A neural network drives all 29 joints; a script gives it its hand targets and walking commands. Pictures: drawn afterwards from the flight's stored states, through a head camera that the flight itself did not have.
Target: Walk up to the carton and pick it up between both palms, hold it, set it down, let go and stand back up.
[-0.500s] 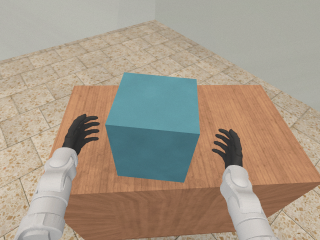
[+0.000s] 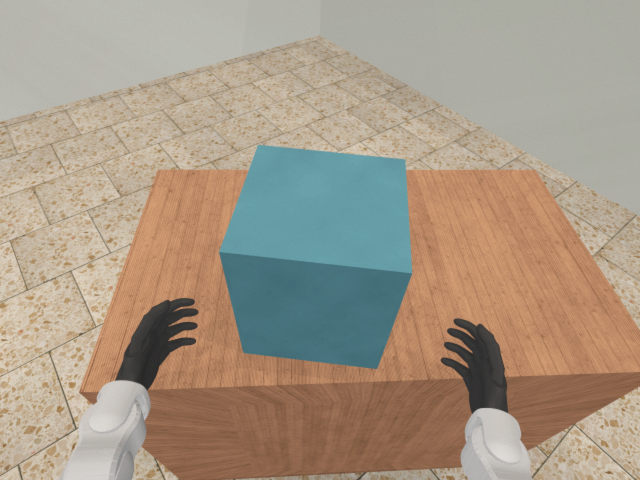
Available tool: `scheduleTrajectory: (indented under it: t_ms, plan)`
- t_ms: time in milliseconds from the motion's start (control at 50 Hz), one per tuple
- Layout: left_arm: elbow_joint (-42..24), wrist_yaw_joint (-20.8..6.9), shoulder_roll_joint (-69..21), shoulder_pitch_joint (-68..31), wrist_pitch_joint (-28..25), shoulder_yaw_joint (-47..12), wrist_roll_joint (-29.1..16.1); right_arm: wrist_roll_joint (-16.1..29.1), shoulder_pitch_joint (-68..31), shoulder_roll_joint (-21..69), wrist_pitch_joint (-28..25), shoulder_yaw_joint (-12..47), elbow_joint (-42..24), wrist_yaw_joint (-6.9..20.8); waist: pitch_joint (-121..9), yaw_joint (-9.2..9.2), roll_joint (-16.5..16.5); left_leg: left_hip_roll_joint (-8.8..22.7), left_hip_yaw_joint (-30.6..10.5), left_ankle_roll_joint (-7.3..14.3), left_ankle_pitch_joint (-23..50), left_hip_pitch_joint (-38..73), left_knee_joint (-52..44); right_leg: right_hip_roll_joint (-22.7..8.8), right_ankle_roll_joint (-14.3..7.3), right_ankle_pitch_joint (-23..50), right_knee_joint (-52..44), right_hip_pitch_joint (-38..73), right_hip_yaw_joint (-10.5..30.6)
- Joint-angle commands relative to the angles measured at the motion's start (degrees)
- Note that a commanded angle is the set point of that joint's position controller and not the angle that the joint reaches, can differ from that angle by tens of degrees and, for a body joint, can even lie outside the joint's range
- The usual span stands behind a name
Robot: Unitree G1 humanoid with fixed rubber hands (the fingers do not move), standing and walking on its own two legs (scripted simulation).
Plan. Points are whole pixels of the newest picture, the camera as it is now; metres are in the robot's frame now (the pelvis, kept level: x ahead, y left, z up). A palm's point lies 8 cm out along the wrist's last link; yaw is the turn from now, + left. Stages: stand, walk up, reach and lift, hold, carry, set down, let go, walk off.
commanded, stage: set down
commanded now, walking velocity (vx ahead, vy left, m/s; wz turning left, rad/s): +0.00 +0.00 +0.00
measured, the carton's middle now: (320, 261) +0.41 +0.03 +0.01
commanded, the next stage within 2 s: let go in 1.30 s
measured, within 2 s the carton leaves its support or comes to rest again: neither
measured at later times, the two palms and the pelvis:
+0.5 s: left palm (145, 408) +0.20 +0.24 -0.03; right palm (498, 431) +0.19 -0.20 -0.03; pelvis +0.00 +0.00 +0.00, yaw -1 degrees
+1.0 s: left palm (154, 416) +0.19 +0.22 -0.03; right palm (510, 448) +0.18 -0.22 -0.06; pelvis +0.02 -0.02 +0.00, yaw -1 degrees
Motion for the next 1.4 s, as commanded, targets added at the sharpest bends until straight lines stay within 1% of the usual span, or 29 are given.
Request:
scheduleTrajectory:
  t_ms: [0, 100, 200, 340, 520, 540, 560, 640, 700, 800, 920, 1080, 1260, 1340, 1380]
  plan:
    - [-6.7, 0.3, 6.4, -7.3, -4.5, 1.8, -0.3, -0.5, -5.9, -2.4, -3.9, -0.7, -6.7, 0.6, -8.2, -0.47, 4.7, 0.3, -3.3, -2.9, 13.9, 0.2, -2.9, 0.5, -2.6, 1.4, -1.9, 1.2, 3.7]
    - [-4.7, 0.5, 6.0, -4.6, -6.3, 1.3, 0.3, -1.1, -4.3, -2.8, -6.1, -0.7, -3.4, 1.4, -7.5, -0.33, 4.7, 0.5, -3.3, -2.9, 13.3, -0.2, -2.5, 0.4, -2.7, 1.2, -1.3, 0.6, 3.9]
    - [-3.2, 0.7, 5.9, -3.2, -6.2, 1.1, 1.0, -1.4, -4.1, -3.9, -7.4, -0.9, -0.6, 2.2, -7.0, -0.15, 4.5, 0.7, -3.2, -2.9, 12.3, -0.8, -2.6, 0.4, -2.7, 0.9, -0.9, 0.7, 4.0]
    - [-2.1, 1.1, 5.6, -1.7, -3.4, 0.9, 2.1, -1.7, -3.7, -5.7, -6.9, -1.3, 2.7, 3.3, -5.9, 0.15, 4.4, 0.9, -2.9, -2.9, 11.1, -0.5, -3.6, 0.4, -2.8, 0.0, -1.2, 0.9, 4.0]
    - [-3.3, 2.0, 4.6, 1.3, 1.3, 0.8, 3.9, -2.2, -1.4, -7.4, -5.1, -1.4, 4.4, 4.8, -4.4, 0.49, 3.7, 0.8, -2.0, -2.8, 13.1, 1.3, -4.8, 0.4, -2.7, 0.6, -2.4, 1.2, 3.9]
    - [-7.6, 2.3, 5.5, 1.9, 1.3, -1.2, 2.2, -2.9, -1.2, -4.7, -6.6, -0.9, 0.0, 5.0, -7.0, 1.60, 4.8, 1.1, -0.1, -2.7, 10.4, -0.8, -6.4, 1.0, -4.3, -1.9, -1.6, 4.2, 3.3]
    - [-4.9, 2.7, 4.9, 3.1, 2.0, -0.6, 3.0, -3.3, -0.6, -5.5, -6.0, -1.6, 2.9, 5.4, -4.5, 1.58, 5.2, 0.8, 0.1, -2.9, 10.8, -2.0, -6.9, 1.1, -4.5, -1.7, -2.0, 4.1, 3.4]
    - [-4.8, 2.9, 4.8, 3.9, 4.1, 0.0, 4.4, -4.6, 0.3, -6.3, -4.7, -2.2, 4.1, 5.9, -3.1, 1.31, 3.8, 0.7, 0.7, -2.6, 10.2, -1.4, -7.4, 0.7, -4.0, -1.7, -2.7, 4.5, 3.7]
    - [-4.6, 2.9, 4.6, 5.0, 5.2, 0.3, 5.3, -5.3, 1.2, -6.5, -4.4, -2.4, 4.8, 6.1, -3.0, 0.91, 3.2, 0.5, 1.1, -2.7, 12.0, -0.2, -7.1, 0.6, -3.5, -0.3, -3.0, 4.2, 3.6]
    - [-2.9, 2.4, 3.8, 7.0, 7.5, 0.7, 6.7, -5.8, 2.2, -7.2, -4.6, -2.1, 6.3, 6.3, -2.6, 0.81, 1.5, 0.1, 1.5, -2.7, 14.7, 1.9, -6.4, 0.7, -2.8, 1.4, -3.8, 3.0, 3.1]
    - [-0.9, 1.9, 2.5, 8.3, 9.9, 1.1, 8.5, -6.2, 2.8, -8.2, -4.7, -1.7, 8.3, 6.7, -1.7, 0.75, -0.1, -0.2, 1.7, -2.5, 15.4, 3.5, -6.1, 0.8, -2.2, 2.4, -4.6, 1.9, 2.6]
    - [2.3, 1.8, 0.4, 8.4, 13.2, 1.0, 10.4, -7.0, 2.2, -9.9, -4.1, -1.7, 11.4, 7.2, -0.2, 0.48, -1.9, -0.4, 1.9, -2.0, 13.3, 4.0, -6.3, 0.9, -1.9, 1.8, -5.2, 0.7, 2.0]
    - [6.3, 2.2, -2.3, 6.9, 17.6, 0.4, 12.0, -8.5, -0.1, -12.0, -1.7, -2.6, 14.6, 8.2, 1.8, 0.00, -3.7, -0.4, 1.9, -1.5, 8.8, 2.7, -6.6, 1.1, -1.7, -1.3, -5.1, -0.1, 1.3]
    - [7.0, 3.0, -3.9, 5.8, 19.3, -0.9, 12.2, -9.8, -2.3, -14.4, -1.4, -4.2, 16.4, 9.8, 1.7, -0.45, -3.9, 0.0, 1.5, -1.5, 7.1, 1.3, -6.4, 1.6, -2.0, -2.8, -4.0, -0.6, 0.6]
    - [6.9, 3.5, -4.1, 5.3, 19.4, -1.4, 11.9, -10.4, -3.2, -15.2, -1.7, -4.7, 16.8, 10.6, 1.4, -0.64, -4.8, 0.1, 1.4, -1.3, 6.5, 0.8, -6.2, 1.5, -1.9, -2.8, -3.7, -0.8, 0.6]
